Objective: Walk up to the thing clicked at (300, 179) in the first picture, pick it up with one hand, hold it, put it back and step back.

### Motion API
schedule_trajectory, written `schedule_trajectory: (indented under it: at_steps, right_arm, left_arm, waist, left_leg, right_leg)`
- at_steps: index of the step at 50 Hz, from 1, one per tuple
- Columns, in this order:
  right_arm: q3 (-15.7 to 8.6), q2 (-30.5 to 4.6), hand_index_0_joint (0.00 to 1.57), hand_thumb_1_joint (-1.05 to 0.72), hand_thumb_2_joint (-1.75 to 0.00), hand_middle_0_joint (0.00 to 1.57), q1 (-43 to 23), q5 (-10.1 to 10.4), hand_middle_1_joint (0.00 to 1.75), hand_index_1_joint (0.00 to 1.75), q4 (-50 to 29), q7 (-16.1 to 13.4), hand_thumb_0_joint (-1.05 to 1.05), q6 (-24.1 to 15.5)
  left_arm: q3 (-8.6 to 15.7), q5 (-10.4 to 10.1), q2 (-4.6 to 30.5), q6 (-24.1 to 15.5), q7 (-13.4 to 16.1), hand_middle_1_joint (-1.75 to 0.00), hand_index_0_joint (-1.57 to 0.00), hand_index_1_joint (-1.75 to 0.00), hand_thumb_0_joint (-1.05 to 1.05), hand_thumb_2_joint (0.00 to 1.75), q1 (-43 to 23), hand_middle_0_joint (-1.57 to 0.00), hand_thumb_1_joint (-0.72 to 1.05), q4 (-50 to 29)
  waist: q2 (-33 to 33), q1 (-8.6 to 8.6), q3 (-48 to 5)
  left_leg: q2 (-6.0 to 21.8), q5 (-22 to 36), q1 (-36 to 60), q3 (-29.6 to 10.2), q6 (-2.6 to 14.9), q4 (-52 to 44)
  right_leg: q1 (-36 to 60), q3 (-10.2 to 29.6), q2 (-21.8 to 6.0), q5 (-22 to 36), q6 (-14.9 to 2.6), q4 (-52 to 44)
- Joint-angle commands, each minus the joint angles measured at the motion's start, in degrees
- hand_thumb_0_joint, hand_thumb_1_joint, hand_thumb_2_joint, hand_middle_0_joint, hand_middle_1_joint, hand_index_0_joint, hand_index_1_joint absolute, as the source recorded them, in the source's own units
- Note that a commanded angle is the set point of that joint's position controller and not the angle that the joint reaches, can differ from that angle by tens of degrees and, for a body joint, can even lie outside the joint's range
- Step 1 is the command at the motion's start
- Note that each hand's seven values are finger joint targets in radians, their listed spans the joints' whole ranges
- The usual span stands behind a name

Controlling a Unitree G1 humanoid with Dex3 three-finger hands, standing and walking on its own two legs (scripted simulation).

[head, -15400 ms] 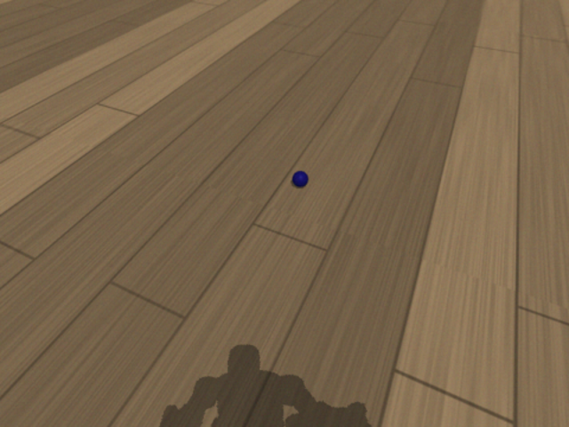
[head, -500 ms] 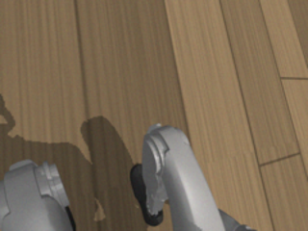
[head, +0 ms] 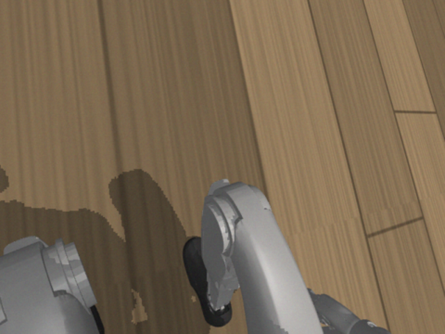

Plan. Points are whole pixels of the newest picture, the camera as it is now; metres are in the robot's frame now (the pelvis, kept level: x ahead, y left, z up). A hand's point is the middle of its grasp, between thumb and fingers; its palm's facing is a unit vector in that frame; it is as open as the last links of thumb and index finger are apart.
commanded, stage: close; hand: left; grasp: from above
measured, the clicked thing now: out of the picture +0.43 +0.34 -0.25
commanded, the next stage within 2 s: settle in 0.58 s
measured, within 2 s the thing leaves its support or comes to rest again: leaves its support in 1.00 s
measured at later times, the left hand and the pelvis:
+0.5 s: hand out of the picture +0.38 +0.32 -0.24, palm faces -0.41 -0.12 -0.91, open 10.6 cm; pelvis -0.01 +0.00 +0.00, yaw +0 degrees
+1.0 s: hand out of the picture +0.39 +0.34 -0.23, palm faces -0.43 -0.20 -0.88, open 10.6 cm; pelvis +0.00 +0.00 +0.00, yaw +1 degrees
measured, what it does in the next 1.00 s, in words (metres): stands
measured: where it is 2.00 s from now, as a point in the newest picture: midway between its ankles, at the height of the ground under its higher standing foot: (158, 325)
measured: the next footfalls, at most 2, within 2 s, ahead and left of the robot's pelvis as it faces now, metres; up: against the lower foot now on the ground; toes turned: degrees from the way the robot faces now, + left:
none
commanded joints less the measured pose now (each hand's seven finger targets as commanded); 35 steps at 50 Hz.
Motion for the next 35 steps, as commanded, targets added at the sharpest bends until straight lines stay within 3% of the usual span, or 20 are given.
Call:
schedule_trajectory:
  at_steps: [1,2,3,4,7,10,12,15,19,23,24,27,28,29,30,34,35]
  right_arm:
    - [-4.31,-16.29,0.20,-0.89,-0.90,0.20,9.46,0.41,0.30,0.30,0.08,-0.63,0.00,0.56]
    - [-4.02,-15.85,0.20,-0.89,-0.90,0.20,9.46,0.59,0.30,0.30,-0.30,-0.65,0.00,0.82]
    - [-3.80,-16.00,0.20,-0.89,-0.90,0.20,9.96,0.55,0.30,0.30,-0.49,-0.51,0.00,1.29]
    - [-4.00,-16.43,0.20,-0.89,-0.90,0.20,10.18,0.84,0.30,0.30,-0.38,-0.77,0.00,1.80]
    - [-2.95,-16.20,0.20,-0.89,-0.90,0.20,11.45,0.72,0.30,0.30,-0.80,-0.78,0.00,2.83]
    - [-2.49,-16.12,0.20,-0.89,-0.90,0.20,10.93,0.88,0.30,0.30,-1.40,-1.41,0.00,3.88]
    - [-1.99,-16.06,0.20,-0.89,-0.90,0.20,10.38,0.41,0.30,0.30,-1.74,-1.54,0.00,4.32]
    - [-2.11,-16.02,0.20,-0.88,-0.90,0.20,8.74,-0.39,0.30,0.30,-1.72,-1.97,0.00,4.44]
    - [-3.64,-17.07,0.20,-0.88,-0.90,0.20,7.03,-1.02,0.30,0.30,-1.01,-2.89,0.00,3.51]
    - [-4.66,-16.86,0.20,-0.88,-0.89,0.20,7.74,-0.75,0.30,0.30,0.63,-2.72,0.00,2.46]
    - [-4.84,-17.58,0.20,-0.88,-0.89,0.20,7.59,-0.92,0.30,0.30,-0.95,-2.48,0.00,1.94]
    - [-5.14,-17.39,0.20,-0.88,-0.90,0.20,7.92,-0.28,0.30,0.30,0.12,-1.79,0.00,1.22]
    - [-5.18,-17.78,0.20,-0.88,-0.90,0.20,7.79,-0.47,0.30,0.30,-0.87,-1.49,0.00,0.90]
    - [-5.01,-17.89,0.20,-0.88,-0.90,0.20,7.05,-0.02,0.30,0.30,-0.81,-1.33,0.00,0.52]
    - [-5.01,-17.99,0.20,-0.88,-0.90,0.20,8.38,0.05,0.30,0.30,-0.78,-1.17,0.00,0.57]
    - [-4.27,-17.34,0.20,-0.88,-0.90,0.20,9.08,0.13,0.30,0.30,-0.75,-0.54,0.00,-0.23]
    - [-3.99,-17.13,0.20,-0.90,-0.90,0.20,8.73,0.35,0.30,0.30,-0.64,-0.58,0.00,-0.28]
  left_arm:
    - [-2.88,-0.96,8.79,-1.65,-3.37,-0.80,-0.53,-0.74,0.00,0.56,-8.50,-0.48,0.12,-5.62]
    - [-4.49,-0.54,7.90,-2.20,-4.06,-0.79,-0.55,-0.74,0.00,0.57,-8.62,-0.50,0.13,-4.89]
    - [-4.82,-0.78,7.74,-2.93,-4.41,-0.78,-0.56,-0.73,0.00,0.57,-8.62,-0.52,0.14,-5.77]
    - [-4.39,-0.75,8.71,-3.65,-4.37,-0.79,-0.56,-0.74,0.00,0.59,-7.28,-0.52,0.15,-6.37]
    - [-4.96,-1.47,6.91,-5.72,-3.93,-0.78,-0.59,-0.73,0.00,0.60,-6.10,-0.55,0.19,-5.96]
    - [-2.79,-0.70,8.88,-8.11,-1.59,-0.76,-0.62,-0.71,0.00,0.59,-7.00,-0.58,0.22,-7.29]
    - [-1.64,1.17,10.47,-8.93,0.19,-0.75,-0.64,-0.71,0.00,0.60,-7.80,-0.61,0.26,-7.30]
    - [-1.97,4.07,10.91,-9.17,2.86,-0.72,-0.69,-0.69,0.00,0.60,-8.25,-0.66,0.33,-6.55]
    - [-3.44,5.60,10.50,-7.52,5.96,-0.70,-0.75,-0.67,0.00,0.61,-8.98,-0.72,0.41,-7.97]
    - [-5.44,4.81,8.61,-4.64,7.88,-0.66,-0.80,-0.62,0.00,0.56,-10.54,-0.76,0.47,-9.03]
    - [-2.66,4.41,11.16,-3.93,8.41,-0.65,-0.81,-0.62,0.00,0.59,-10.97,-0.78,0.47,-9.45]
    - [-4.67,3.11,8.08,-1.98,8.03,-0.64,-0.86,-0.62,0.00,0.63,-12.68,-0.84,0.52,-6.97]
    - [-2.42,2.65,10.25,-1.63,8.01,-0.65,-0.85,-0.62,0.00,0.61,-12.04,-0.82,0.52,-7.11]
    - [-3.20,2.60,9.93,-1.16,7.54,-0.65,-0.84,-0.63,0.00,0.63,-12.75,-0.82,0.51,-7.15]
    - [-1.29,2.36,11.56,-0.64,7.06,-0.64,-0.85,-0.62,0.00,0.61,-11.45,-0.83,0.52,-5.81]
    - [-0.34,1.53,11.89,-0.41,3.84,-0.63,-0.89,-0.61,0.00,0.60,-11.27,-0.86,0.56,-3.06]
    - [-0.33,1.28,12.14,-0.52,3.02,-0.71,-0.88,-0.67,0.00,0.60,-11.04,-0.84,0.49,-2.56]
  waist:
    - [29.57,-1.20,-37.00]
    - [28.27,-1.97,-36.08]
    - [27.33,-1.90,-35.84]
    - [27.17,-0.57,-37.14]
    - [23.91,-1.42,-36.92]
    - [23.97,-0.47,-37.23]
    - [24.52,-0.68,-36.97]
    - [25.67,-1.26,-34.87]
    - [24.25,-1.84,-31.94]
    - [24.66,-2.06,-32.50]
    - [24.53,-2.13,-33.88]
    - [25.83,-2.43,-33.63]
    - [25.28,-2.53,-34.01]
    - [24.70,-2.11,-33.52]
    - [24.79,-2.15,-33.74]
    - [24.76,-2.18,-31.90]
    - [23.70,-1.98,-31.64]
  left_leg:
    - [0.87,13.46,31.24,5.75,-0.31,-17.22]
    - [0.75,13.16,29.96,6.23,-0.09,-16.29]
    - [0.68,13.46,29.42,6.28,0.06,-16.45]
    - [0.60,13.95,29.23,6.87,0.25,-16.35]
    - [0.65,15.85,28.35,6.81,0.57,-15.54]
    - [0.77,14.49,27.75,6.36,0.66,-15.64]
    - [0.86,13.37,28.23,6.16,0.51,-15.97]
    - [0.79,10.33,27.45,6.63,0.34,-16.11]
    - [0.74,5.27,26.23,7.24,0.17,-16.83]
    - [1.03,3.42,26.21,6.88,0.09,-17.38]
    - [1.09,5.01,26.48,6.75,0.19,-16.96]
    - [1.28,5.50,27.61,6.07,0.00,-17.19]
    - [1.42,6.93,27.64,5.94,0.03,-16.85]
    - [1.31,6.92,26.88,5.92,0.14,-16.28]
    - [1.21,7.99,27.01,6.31,0.30,-16.17]
    - [0.88,9.35,25.84,6.92,0.54,-15.45]
    - [0.75,8.57,24.70,6.95,0.65,-15.39]
  right_leg:
    - [17.79,-7.03,2.53,15.70,-4.52,-10.87]
    - [18.30,-6.82,2.51,16.08,-4.57,-10.98]
    - [19.06,-6.80,2.51,16.36,-4.49,-11.31]
    - [20.55,-6.49,2.88,16.81,-4.57,-12.05]
    - [22.01,-6.92,2.95,18.74,-4.19,-12.23]
    - [20.91,-7.19,3.25,17.46,-4.34,-12.27]
    - [19.85,-7.63,3.41,16.29,-4.49,-11.68]
    - [17.87,-7.42,3.61,13.37,-4.77,-11.61]
    - [16.47,-6.52,3.61,7.84,-4.85,-13.64]
    - [15.69,-5.68,3.52,6.25,-4.98,-14.53]
    - [16.15,-5.87,3.20,8.08,-4.81,-14.04]
    - [13.87,-6.21,2.89,9.29,-4.79,-12.64]
    - [15.22,-6.17,2.94,10.63,-4.64,-12.48]
    - [14.56,-6.07,2.67,10.70,-4.56,-11.99]
    - [15.46,-6.09,2.83,11.68,-4.63,-12.24]
    - [15.84,-5.94,2.55,12.65,-4.37,-12.02]
    - [15.86,-5.82,2.51,12.02,-4.33,-12.13]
